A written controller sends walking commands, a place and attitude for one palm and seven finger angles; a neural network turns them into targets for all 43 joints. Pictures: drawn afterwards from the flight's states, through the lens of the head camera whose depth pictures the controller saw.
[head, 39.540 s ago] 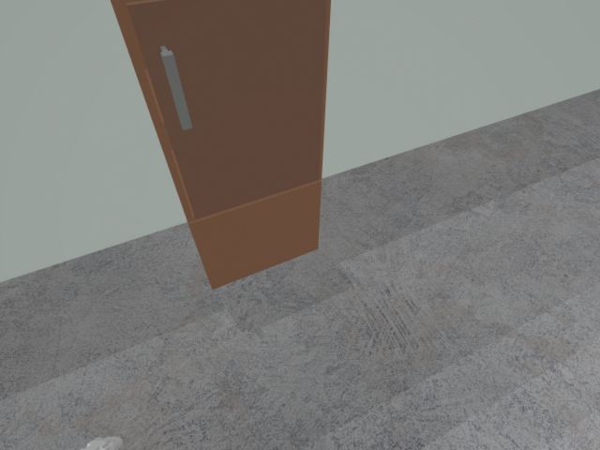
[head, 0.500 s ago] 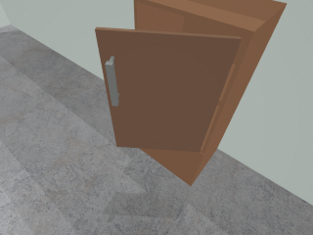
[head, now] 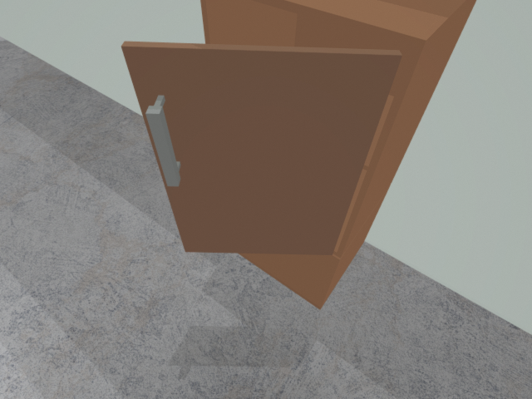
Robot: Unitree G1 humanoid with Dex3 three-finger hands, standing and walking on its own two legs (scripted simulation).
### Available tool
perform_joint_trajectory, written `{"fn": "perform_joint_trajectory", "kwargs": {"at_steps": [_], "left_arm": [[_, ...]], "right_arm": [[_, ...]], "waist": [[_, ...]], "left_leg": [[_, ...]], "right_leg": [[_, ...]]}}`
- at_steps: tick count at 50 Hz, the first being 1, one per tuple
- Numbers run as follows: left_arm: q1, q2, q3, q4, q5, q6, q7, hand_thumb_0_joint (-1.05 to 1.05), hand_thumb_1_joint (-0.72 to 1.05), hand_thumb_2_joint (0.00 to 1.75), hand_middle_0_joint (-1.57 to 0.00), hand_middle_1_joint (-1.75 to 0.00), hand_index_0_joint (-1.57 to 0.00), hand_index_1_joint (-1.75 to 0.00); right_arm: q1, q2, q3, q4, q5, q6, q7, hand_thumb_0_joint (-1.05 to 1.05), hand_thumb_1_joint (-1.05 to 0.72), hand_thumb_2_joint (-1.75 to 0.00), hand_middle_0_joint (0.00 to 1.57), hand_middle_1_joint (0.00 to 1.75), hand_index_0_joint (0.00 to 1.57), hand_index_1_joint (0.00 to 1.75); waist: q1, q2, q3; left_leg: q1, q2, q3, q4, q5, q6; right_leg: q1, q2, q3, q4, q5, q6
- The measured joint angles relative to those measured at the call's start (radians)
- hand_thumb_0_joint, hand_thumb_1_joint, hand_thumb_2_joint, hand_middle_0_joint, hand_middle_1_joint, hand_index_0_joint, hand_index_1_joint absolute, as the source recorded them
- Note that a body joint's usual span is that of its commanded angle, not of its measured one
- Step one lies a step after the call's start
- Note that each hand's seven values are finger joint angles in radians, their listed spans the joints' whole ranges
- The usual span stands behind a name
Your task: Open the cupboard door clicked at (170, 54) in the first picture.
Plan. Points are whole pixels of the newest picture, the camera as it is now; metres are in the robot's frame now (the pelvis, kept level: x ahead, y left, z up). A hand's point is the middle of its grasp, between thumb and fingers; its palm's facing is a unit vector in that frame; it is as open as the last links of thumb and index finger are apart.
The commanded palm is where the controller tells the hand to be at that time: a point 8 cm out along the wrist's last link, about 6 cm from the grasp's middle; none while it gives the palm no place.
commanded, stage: come to a stop and stand still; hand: left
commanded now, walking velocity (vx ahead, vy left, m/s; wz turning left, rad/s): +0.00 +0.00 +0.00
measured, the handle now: (167, 143) +0.52 +0.21 +0.09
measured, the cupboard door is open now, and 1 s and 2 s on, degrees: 36 36 36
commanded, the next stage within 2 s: look again from close up in 0.38 s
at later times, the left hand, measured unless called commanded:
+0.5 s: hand out of the picture +0.01 +0.18 -0.17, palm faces +0.00 -0.98 -0.21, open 7.4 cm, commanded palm none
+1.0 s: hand out of the picture +0.01 +0.18 -0.17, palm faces -0.01 -0.97 -0.22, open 7.4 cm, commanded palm none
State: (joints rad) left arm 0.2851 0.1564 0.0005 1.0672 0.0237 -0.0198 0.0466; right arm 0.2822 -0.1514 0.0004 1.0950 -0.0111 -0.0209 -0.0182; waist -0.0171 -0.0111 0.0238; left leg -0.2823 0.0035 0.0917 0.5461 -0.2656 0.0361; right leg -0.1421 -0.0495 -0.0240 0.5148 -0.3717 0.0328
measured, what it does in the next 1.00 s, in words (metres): stands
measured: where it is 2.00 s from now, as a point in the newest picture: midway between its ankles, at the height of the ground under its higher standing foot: outside the picture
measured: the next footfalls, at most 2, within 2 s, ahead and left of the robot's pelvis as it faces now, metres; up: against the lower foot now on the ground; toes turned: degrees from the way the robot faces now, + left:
none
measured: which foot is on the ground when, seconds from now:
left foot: down 0.00-1.00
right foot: down 0.00-1.00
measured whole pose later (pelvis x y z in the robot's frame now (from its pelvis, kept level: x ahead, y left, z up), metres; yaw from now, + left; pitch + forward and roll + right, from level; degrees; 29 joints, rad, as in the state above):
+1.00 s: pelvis +0.00 -0.01 +0.01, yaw +0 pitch -1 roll +0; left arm 0.25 0.21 0.00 1.10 0.02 -0.01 0.02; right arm 0.18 -0.20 0.00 1.13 -0.01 -0.01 -0.01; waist 0.01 -0.02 0.04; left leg -0.22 0.01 0.09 0.43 -0.20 0.02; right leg -0.09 -0.04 -0.03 0.42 -0.31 0.02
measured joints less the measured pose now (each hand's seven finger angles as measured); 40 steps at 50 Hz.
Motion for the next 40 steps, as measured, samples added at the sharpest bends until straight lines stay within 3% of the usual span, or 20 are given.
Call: {"fn": "perform_joint_trajectory", "kwargs": {"at_steps": [17,40], "left_arm": [[-0.023,0.033,-0.004,-0.001,0.000,0.014,-0.014,0.01,0.91,0.90,-0.20,-0.30,-0.20,-0.30],[-0.014,0.052,-0.004,0.034,-0.001,0.016,-0.023,0.01,0.91,0.90,-0.20,-0.30,-0.20,-0.30]], "right_arm": [[-0.091,-0.021,0.004,-0.007,0.002,0.006,0.006,0.01,-0.91,-0.90,0.20,0.30,0.20,0.30],[-0.095,-0.044,0.004,0.026,0.004,0.009,0.009,0.01,-0.91,-0.90,0.20,0.30,0.20,0.30]], "waist": [[0.015,-0.014,0.009],[0.025,-0.013,0.020]], "left_leg": [[0.040,0.007,0.002,-0.050,0.019,-0.011],[0.054,0.001,-0.004,-0.103,0.058,-0.012]], "right_leg": [[0.038,0.009,0.001,-0.052,0.021,-0.008],[0.048,0.007,-0.005,-0.090,0.050,-0.010]]}}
